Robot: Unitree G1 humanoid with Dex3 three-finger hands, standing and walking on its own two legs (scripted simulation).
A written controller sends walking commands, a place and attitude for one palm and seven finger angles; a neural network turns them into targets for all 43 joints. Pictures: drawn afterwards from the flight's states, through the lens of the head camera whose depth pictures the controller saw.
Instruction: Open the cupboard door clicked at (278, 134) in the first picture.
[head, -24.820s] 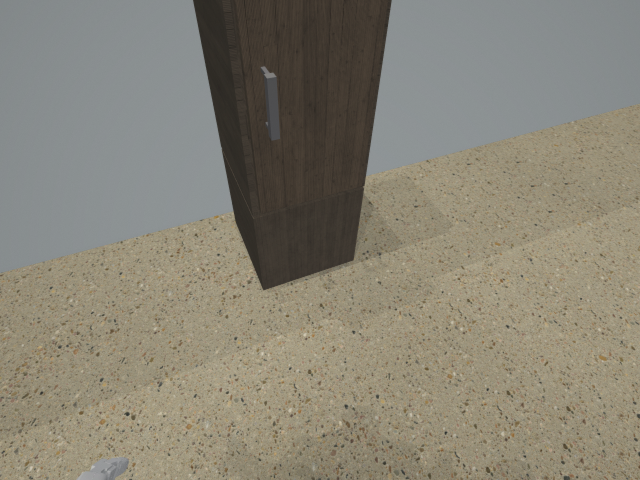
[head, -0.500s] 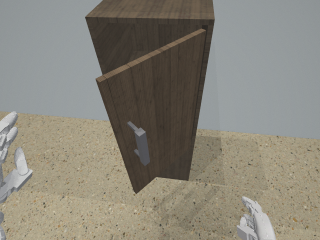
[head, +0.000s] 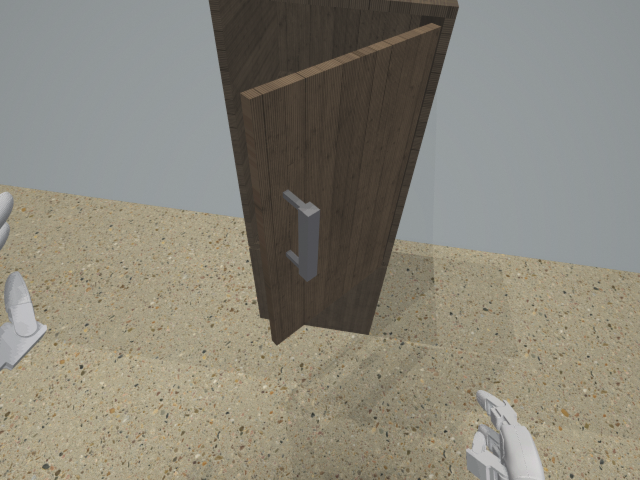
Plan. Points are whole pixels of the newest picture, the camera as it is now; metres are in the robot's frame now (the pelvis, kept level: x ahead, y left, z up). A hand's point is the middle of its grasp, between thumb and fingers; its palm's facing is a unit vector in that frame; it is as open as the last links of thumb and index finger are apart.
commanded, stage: step back with the hand held close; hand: left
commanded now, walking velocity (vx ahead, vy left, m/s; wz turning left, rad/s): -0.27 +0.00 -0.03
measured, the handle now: (299, 237) +0.45 +0.07 +0.03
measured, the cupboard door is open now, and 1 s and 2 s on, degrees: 51 51 51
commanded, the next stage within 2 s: stop stepping back and stand still in 0.50 s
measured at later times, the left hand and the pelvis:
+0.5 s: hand (32, 391) +0.15 +0.24 +0.18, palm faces +0.36 -0.81 -0.47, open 7.4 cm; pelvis -0.08 -0.01 +0.01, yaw -4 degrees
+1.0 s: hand out of the picture +0.05 +0.22 +0.17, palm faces +0.38 -0.81 -0.45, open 7.4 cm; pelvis -0.15 -0.03 +0.01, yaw -3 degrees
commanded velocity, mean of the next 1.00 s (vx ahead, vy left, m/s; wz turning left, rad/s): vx -0.20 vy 0.01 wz -0.02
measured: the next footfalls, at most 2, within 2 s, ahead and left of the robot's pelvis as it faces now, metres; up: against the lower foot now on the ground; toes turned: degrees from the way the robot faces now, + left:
right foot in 0.50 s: -0.18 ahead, -0.12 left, +0.00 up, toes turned -4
left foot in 0.66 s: +0.03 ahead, +0.06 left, +0.00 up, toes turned -3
